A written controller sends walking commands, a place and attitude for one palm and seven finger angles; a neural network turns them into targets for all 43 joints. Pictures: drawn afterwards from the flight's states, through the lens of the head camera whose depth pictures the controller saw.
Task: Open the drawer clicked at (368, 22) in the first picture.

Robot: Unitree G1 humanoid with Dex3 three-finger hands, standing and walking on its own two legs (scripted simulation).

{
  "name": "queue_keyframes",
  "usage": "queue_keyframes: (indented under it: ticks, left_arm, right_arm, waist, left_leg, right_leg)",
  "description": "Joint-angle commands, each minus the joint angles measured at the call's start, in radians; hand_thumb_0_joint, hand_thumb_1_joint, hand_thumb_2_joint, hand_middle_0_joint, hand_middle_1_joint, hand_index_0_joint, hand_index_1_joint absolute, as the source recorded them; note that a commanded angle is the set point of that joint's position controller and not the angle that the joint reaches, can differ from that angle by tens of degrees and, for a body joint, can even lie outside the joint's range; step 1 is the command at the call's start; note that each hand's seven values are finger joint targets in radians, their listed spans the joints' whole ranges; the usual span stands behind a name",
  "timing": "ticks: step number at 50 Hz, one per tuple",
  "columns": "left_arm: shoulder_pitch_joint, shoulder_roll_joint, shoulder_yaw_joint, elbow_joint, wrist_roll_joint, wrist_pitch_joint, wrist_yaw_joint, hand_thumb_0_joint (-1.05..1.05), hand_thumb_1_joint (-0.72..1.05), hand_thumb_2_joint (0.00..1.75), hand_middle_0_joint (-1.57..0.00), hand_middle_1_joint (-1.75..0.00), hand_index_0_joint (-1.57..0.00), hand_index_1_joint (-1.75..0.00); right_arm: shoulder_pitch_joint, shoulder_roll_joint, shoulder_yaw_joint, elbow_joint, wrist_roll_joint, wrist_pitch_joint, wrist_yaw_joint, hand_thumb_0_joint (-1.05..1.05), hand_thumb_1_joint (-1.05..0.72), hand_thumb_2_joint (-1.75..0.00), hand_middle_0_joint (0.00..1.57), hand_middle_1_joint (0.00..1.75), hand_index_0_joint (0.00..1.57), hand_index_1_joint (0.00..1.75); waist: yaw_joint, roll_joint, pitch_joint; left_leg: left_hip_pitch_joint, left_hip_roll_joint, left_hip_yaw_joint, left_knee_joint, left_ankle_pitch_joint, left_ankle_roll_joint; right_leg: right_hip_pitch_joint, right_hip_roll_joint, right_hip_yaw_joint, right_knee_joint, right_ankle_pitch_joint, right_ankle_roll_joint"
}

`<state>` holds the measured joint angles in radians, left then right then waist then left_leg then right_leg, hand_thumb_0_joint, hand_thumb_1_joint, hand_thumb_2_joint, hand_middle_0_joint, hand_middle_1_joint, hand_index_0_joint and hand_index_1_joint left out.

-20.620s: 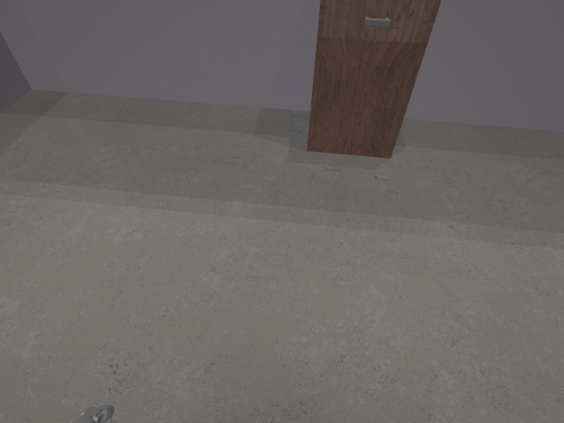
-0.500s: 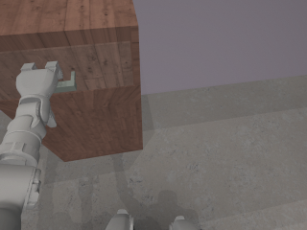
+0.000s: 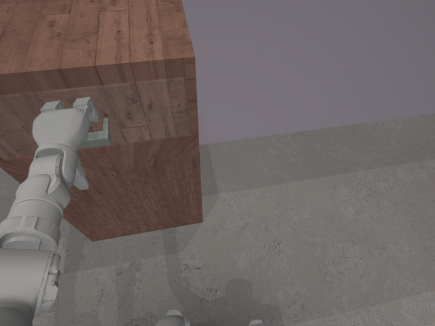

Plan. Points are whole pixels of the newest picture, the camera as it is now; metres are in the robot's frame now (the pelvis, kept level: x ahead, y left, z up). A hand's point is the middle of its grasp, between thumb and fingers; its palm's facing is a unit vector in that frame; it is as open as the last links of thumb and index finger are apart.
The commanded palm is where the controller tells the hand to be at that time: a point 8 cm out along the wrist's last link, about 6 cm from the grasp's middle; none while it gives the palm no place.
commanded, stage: lift the fingers back up to retry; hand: left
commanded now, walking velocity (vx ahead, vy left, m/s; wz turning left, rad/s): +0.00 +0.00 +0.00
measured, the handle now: (85, 132) +0.51 +0.28 +0.01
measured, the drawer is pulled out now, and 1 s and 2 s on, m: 0.00 0.00 0.00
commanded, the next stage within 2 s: re-aim the fingers above the handle in 0.40 s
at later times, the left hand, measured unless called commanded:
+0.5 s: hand (58, 142) +0.44 +0.29 +0.07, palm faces -0.12 -0.04 -0.99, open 13.8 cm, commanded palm +0.43 +0.28 +0.13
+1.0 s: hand (61, 141) +0.44 +0.28 +0.07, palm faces -0.12 -0.04 -0.99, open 13.8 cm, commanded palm +0.43 +0.27 +0.13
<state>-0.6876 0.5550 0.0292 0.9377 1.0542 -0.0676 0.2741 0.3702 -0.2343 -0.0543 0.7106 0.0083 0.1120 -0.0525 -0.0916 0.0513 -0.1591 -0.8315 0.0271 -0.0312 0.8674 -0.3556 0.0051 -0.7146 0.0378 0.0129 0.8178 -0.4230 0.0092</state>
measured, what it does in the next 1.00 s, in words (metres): stands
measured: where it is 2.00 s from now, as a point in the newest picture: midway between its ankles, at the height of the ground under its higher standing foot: outside the picture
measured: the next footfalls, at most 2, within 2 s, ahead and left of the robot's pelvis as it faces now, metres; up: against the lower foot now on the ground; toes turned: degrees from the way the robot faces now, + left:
none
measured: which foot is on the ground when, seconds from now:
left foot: down 0.00-1.00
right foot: down 0.00-1.00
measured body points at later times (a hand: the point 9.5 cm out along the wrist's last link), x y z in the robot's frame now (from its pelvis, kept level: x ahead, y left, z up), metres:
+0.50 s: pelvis +0.02 -0.01 +0.02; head +0.08 -0.02 +0.46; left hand +0.44 +0.29 +0.12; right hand +0.09 -0.29 -0.11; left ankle +0.03 +0.11 -0.69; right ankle -0.02 -0.13 -0.69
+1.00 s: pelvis +0.02 -0.01 +0.02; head +0.07 -0.02 +0.46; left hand +0.44 +0.28 +0.13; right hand +0.06 -0.28 -0.12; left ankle +0.03 +0.11 -0.69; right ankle -0.02 -0.13 -0.69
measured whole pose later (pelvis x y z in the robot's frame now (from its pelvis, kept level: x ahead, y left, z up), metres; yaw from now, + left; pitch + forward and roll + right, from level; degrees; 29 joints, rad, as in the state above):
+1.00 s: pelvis +0.02 -0.01 +0.02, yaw +1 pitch +14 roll -1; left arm -0.63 0.58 0.02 0.90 1.01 -0.05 0.12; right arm 0.35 -0.24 -0.05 0.69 0.02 0.14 -0.06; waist -0.06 0.05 -0.14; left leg -0.65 0.02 -0.02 0.74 -0.33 0.00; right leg -0.55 0.03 0.02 0.71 -0.40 0.00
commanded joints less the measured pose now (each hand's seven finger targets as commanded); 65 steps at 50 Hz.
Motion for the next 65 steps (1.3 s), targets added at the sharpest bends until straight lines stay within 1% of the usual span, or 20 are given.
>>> queue_keyframes:
  ticks: [1,6,10,16,19,24,25,29,32,35,36,40,44,47,49,53,58,60,61,65]
  left_arm:
    - [-0.446,0.315,0.106,-0.223,0.002,0.031,0.077,0.0,-0.5,0.3,-0.3,-1.2,-0.3,-1.2]
    - [-0.434,0.299,0.08,-0.197,-0.009,0.1,0.04,0.0,-0.5,0.3,-0.3,-1.2,-0.3,-1.2]
    - [-0.445,0.33,0.101,-0.282,-0.024,0.08,-0.001,0.0,-0.5,0.3,-0.3,-1.2,-0.3,-1.2]
    - [-0.263,0.307,0.099,-0.167,-0.029,0.07,-0.07,0.0,-0.5,0.3,-0.3,-1.2,-0.3,-1.2]
    - [-0.278,0.245,0.038,-0.185,-0.034,0.047,-0.101,0.0,-0.5,0.3,-0.3,-1.2,-0.3,-1.2]
    - [-0.368,0.304,0.083,-0.304,-0.039,-0.04,-0.102,0.0,-0.5,0.3,-0.3,-1.2,-0.3,-1.2]
    - [-0.398,0.297,0.071,-0.344,-0.031,-0.059,-0.092,0.0,-0.5,0.3,-0.3,-1.2,-0.3,-1.2]
    - [-0.438,0.22,0.043,-0.438,-0.041,-0.087,-0.032,0.0,-0.5,0.3,-0.3,-1.2,-0.3,-1.2]
    - [-0.383,0.291,0.119,-0.376,-0.024,-0.043,0.02,0.0,-0.5,0.3,-0.3,-1.2,-0.3,-1.2]
    - [-0.346,0.311,0.127,-0.238,-0.008,0.05,0.042,0.0,-0.5,0.3,-0.3,-1.2,-0.3,-1.2]
    - [-0.34,0.313,0.121,-0.195,-0.014,0.083,0.038,0.0,-0.5,0.3,-0.3,-1.2,-0.3,-1.2]
    - [-0.349,0.351,0.114,-0.177,-0.002,0.126,-0.015,0.0,-0.5,0.3,-0.3,-1.2,-0.3,-1.2]
    - [-0.326,0.272,0.052,-0.207,-0.04,0.063,-0.102,0.0,-0.5,0.3,-0.3,-1.2,-0.3,-1.2]
    - [-0.333,0.25,0.03,-0.242,-0.041,-0.008,-0.128,0.0,-0.5,0.3,-0.3,-1.2,-0.3,-1.2]
    - [-0.362,0.235,0.025,-0.265,-0.042,-0.047,-0.122,0.0,-0.5,0.3,-0.3,-1.2,-0.3,-1.2]
    - [-0.42,0.294,0.092,-0.299,-0.018,-0.08,-0.043,0.0,-0.5,0.3,-0.3,-1.2,-0.3,-1.2]
    - [-0.462,0.354,0.138,-0.23,0.011,-0.009,0.053,0.0,-0.5,0.3,-0.3,-1.2,-0.3,-1.2]
    - [-0.461,0.377,0.145,-0.205,0.016,0.033,0.059,0.0,-0.5,0.3,-0.3,-1.2,-0.3,-1.2]
    - [-0.448,0.34,0.114,-0.178,0.009,0.058,0.052,0.0,-0.5,0.3,-0.3,-1.2,-0.3,-1.2]
    - [-0.437,0.323,0.087,-0.15,-0.006,0.093,-0.003,0.0,-0.5,0.3,-0.3,-1.2,-0.3,-1.2]
  right_arm:
    - [0.075,-0.172,-0.053,-0.066,0.004,-0.024,-0.006,0.0,-0.9,-0.9,0.2,0.3,0.2,0.3]
    - [0.063,-0.176,-0.053,-0.069,0.009,-0.019,-0.001,0.0,-0.9,-0.9,0.2,0.3,0.2,0.3]
    - [0.043,-0.173,-0.052,-0.086,0.015,-0.014,-0.01,0.0,-0.9,-0.9,0.2,0.3,0.2,0.3]
    - [0.021,-0.182,-0.05,-0.098,0.019,-0.004,-0.013,0.0,-0.9,-0.9,0.2,0.3,0.2,0.3]
    - [0.017,-0.181,-0.049,-0.109,0.022,0.001,-0.011,0.0,-0.9,-0.9,0.2,0.3,0.2,0.3]
    - [0.022,-0.18,-0.062,-0.111,0.016,0.001,-0.023,0.0,-0.9,-0.9,0.2,0.3,0.2,0.3]
    - [0.014,-0.173,-0.064,-0.115,0.019,0.0,-0.024,0.0,-0.9,-0.9,0.2,0.3,0.2,0.3]
    - [0.024,-0.159,-0.079,-0.098,0.006,-0.015,-0.014,0.0,-0.9,-0.9,0.2,0.3,0.2,0.3]
    - [0.024,-0.167,-0.074,-0.086,0.004,-0.008,-0.005,0.0,-0.9,-0.9,0.2,0.3,0.2,0.3]
    - [0.007,-0.169,-0.059,-0.083,0.011,0.001,0.001,0.0,-0.9,-0.9,0.2,0.3,0.2,0.3]
    - [0.005,-0.174,-0.055,-0.084,0.01,0.003,0.003,0.0,-0.9,-0.9,0.2,0.3,0.2,0.3]
    - [-0.001,-0.177,-0.047,-0.104,0.015,0.011,-0.005,0.0,-0.9,-0.9,0.2,0.3,0.2,0.3]
    - [0.004,-0.179,-0.052,-0.118,0.014,0.007,-0.019,0.0,-0.9,-0.9,0.2,0.3,0.2,0.3]
    - [0.009,-0.177,-0.054,-0.114,0.018,0.004,-0.029,0.0,-0.9,-0.9,0.2,0.3,0.2,0.3]
    - [0.02,-0.172,-0.057,-0.106,0.013,0.001,-0.029,0.0,-0.9,-0.9,0.2,0.3,0.2,0.3]
    - [0.033,-0.166,-0.065,-0.094,0.013,-0.008,-0.023,0.0,-0.9,-0.9,0.2,0.3,0.2,0.3]
    - [0.043,-0.172,-0.061,-0.08,0.009,-0.017,-0.012,0.0,-0.9,-0.9,0.2,0.3,0.2,0.3]
    - [0.047,-0.175,-0.057,-0.081,0.01,-0.015,-0.007,0.0,-0.9,-0.9,0.2,0.3,0.2,0.3]
    - [0.05,-0.177,-0.058,-0.08,0.008,-0.016,-0.004,0.0,-0.9,-0.9,0.2,0.3,0.2,0.3]
    - [0.058,-0.183,-0.056,-0.084,0.015,-0.011,-0.004,0.0,-0.9,-0.9,0.2,0.3,0.2,0.3]
  waist:
    - [0.018,0.113,-0.372]
    - [0.018,0.085,-0.386]
    - [0.023,0.05,-0.413]
    - [0.04,-0.028,-0.262]
    - [0.021,-0.034,-0.236]
    - [0.009,-0.016,-0.286]
    - [0.008,0.044,-0.305]
    - [0.003,0.113,-0.374]
    - [0.031,0.091,-0.406]
    - [0.042,0.041,-0.336]
    - [0.043,0.012,-0.305]
    - [0.052,-0.008,-0.376]
    - [0.014,-0.064,-0.324]
    - [0.002,-0.045,-0.257]
    - [-0.004,-0.007,-0.229]
    - [0.013,0.079,-0.279]
    - [0.021,0.082,-0.335]
    - [0.031,0.084,-0.386]
    - [0.028,0.095,-0.389]
    - [0.018,0.03,-0.391]
  left_leg:
    - [0.434,-0.032,0.03,-0.102,0.348,0.036]
    - [0.468,-0.031,0.044,-0.13,0.382,0.036]
    - [0.495,-0.038,0.051,-0.146,0.434,0.046]
    - [0.42,-0.045,0.076,-0.169,0.393,0.047]
    - [0.421,-0.05,0.078,-0.175,0.374,0.048]
    - [0.453,-0.054,0.066,-0.151,0.387,0.054]
    - [0.475,-0.058,0.065,-0.147,0.391,0.052]
    - [0.568,-0.049,0.044,-0.108,0.498,0.043]
    - [0.54,-0.05,0.039,-0.106,0.506,0.035]
    - [0.438,-0.054,0.057,-0.133,0.432,0.033]
    - [0.407,-0.055,0.064,-0.139,0.397,0.034]
    - [0.419,-0.055,0.08,-0.156,0.402,0.043]
    - [0.422,-0.052,0.077,-0.161,0.378,0.054]
    - [0.426,-0.054,0.069,-0.164,0.33,0.057]
    - [0.438,-0.05,0.062,-0.162,0.319,0.054]
    - [0.451,-0.05,0.046,-0.142,0.333,0.043]
    - [0.429,-0.046,0.041,-0.129,0.331,0.036]
    - [0.433,-0.045,0.048,-0.133,0.349,0.034]
    - [0.438,-0.045,0.055,-0.131,0.357,0.034]
    - [0.445,-0.039,0.062,-0.146,0.372,0.04]
  right_leg:
    - [0.083,0.043,-0.061,-0.115,0.288,-0.046]
    - [0.16,0.04,-0.059,-0.141,0.344,-0.043]
    - [0.244,0.033,-0.044,-0.164,0.437,-0.033]
    - [0.278,0.022,-0.038,-0.19,0.474,-0.031]
    - [0.273,0.018,-0.034,-0.204,0.468,-0.032]
    - [0.263,0.017,-0.023,-0.191,0.472,-0.032]
    - [0.233,0.02,-0.019,-0.186,0.463,-0.029]
    - [0.167,0.03,-0.037,-0.151,0.455,-0.042]
    - [0.178,0.035,-0.046,-0.133,0.461,-0.04]
    - [0.217,0.03,-0.049,-0.139,0.448,-0.039]
    - [0.234,0.028,-0.05,-0.147,0.437,-0.039]
    - [0.317,0.02,-0.029,-0.165,0.495,-0.03]
    - [0.321,0.016,-0.022,-0.193,0.51,-0.023]
    - [0.248,0.019,-0.02,-0.206,0.443,-0.023]
    - [0.204,0.021,-0.025,-0.206,0.383,-0.032]
    - [0.146,0.031,-0.035,-0.165,0.33,-0.044]
    - [0.131,0.036,-0.048,-0.137,0.303,-0.046]
    - [0.164,0.035,-0.045,-0.134,0.331,-0.041]
    - [0.172,0.036,-0.047,-0.136,0.343,-0.042]
    - [0.211,0.033,-0.043,-0.16,0.385,-0.032]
